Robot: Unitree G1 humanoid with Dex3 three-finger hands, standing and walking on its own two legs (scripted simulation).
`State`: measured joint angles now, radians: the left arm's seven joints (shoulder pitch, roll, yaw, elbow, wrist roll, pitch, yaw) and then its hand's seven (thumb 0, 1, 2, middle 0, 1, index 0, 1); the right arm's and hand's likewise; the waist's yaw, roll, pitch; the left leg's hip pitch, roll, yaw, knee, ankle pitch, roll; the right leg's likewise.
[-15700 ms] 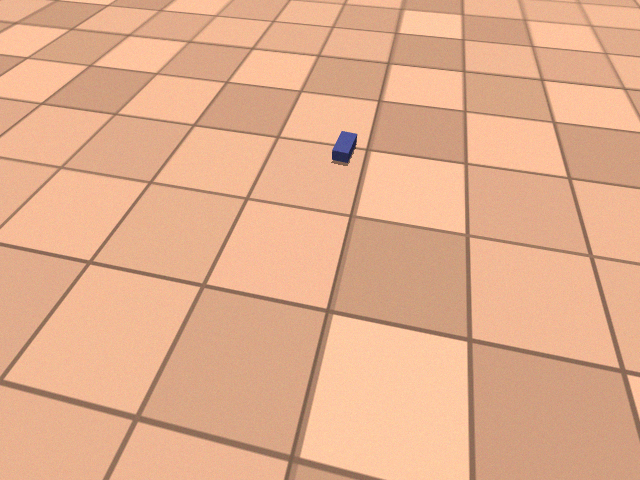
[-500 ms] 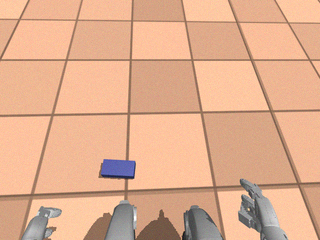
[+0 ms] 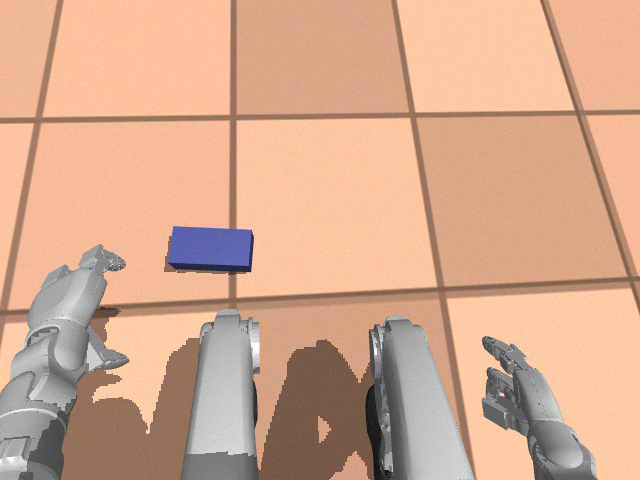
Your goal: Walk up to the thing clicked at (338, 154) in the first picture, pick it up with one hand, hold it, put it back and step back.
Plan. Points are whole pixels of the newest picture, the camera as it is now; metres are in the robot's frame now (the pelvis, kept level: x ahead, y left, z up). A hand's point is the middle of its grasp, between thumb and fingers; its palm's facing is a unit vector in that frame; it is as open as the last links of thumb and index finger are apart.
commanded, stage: rise first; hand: left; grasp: from above
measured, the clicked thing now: (213, 249) +0.49 +0.23 -0.45
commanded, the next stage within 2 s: none
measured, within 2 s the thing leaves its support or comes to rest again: neither
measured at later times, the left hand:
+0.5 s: hand (140, 273) +0.38 +0.31 -0.25, palm faces -0.46 -0.13 -0.88, open 14.2 cm
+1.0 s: hand (154, 255) +0.43 +0.31 -0.30, palm faces -0.44 -0.01 -0.90, open 14.2 cm
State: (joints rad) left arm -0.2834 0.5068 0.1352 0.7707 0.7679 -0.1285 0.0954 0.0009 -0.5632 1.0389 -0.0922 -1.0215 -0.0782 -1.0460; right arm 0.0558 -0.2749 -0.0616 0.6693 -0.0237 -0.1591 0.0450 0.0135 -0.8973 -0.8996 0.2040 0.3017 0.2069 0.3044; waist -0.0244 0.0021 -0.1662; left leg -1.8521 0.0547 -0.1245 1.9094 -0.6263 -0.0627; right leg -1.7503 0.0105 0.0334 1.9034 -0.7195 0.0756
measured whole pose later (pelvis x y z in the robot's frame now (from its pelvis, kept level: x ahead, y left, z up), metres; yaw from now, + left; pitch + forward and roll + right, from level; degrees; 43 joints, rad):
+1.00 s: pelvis -0.02 +0.02 -0.15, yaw -6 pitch +32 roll -9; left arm -0.84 0.76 0.11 1.32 1.34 -0.35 0.36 0.00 -0.53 1.01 -0.07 -0.99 -0.08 -0.99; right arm 0.09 -0.23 0.02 0.78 -0.15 0.00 0.11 0.01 -0.91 -0.90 0.20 0.30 0.21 0.30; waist -0.16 -0.03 -0.08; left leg -2.32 0.02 -0.21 2.38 -0.63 -0.05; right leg -2.16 0.07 0.02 2.32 -0.74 0.05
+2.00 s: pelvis -0.01 +0.01 -0.17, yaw -7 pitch +31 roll -9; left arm -0.89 0.82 0.14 1.47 1.34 -0.33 0.45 0.00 -0.55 1.03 -0.09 -0.99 -0.09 -1.00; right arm 0.08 -0.25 0.07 0.78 -0.19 -0.02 0.13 0.01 -0.91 -0.90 0.20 0.30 0.21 0.30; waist -0.22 -0.05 -0.03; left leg -2.36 0.02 -0.26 2.45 -0.64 -0.08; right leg -2.21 0.08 0.00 2.38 -0.73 0.07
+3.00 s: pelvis -0.02 +0.02 -0.16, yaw -8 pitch +30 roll -10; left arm -0.90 0.81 0.10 1.43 1.33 -0.33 0.39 0.00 -0.56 1.04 -0.09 -1.02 -0.09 -1.03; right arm 0.10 -0.25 0.07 0.77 -0.17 -0.01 0.13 0.01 -0.91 -0.90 0.20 0.30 0.21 0.30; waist -0.21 -0.04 -0.05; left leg -2.35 0.02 -0.25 2.43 -0.63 -0.06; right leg -2.20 0.07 0.00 2.36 -0.72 0.07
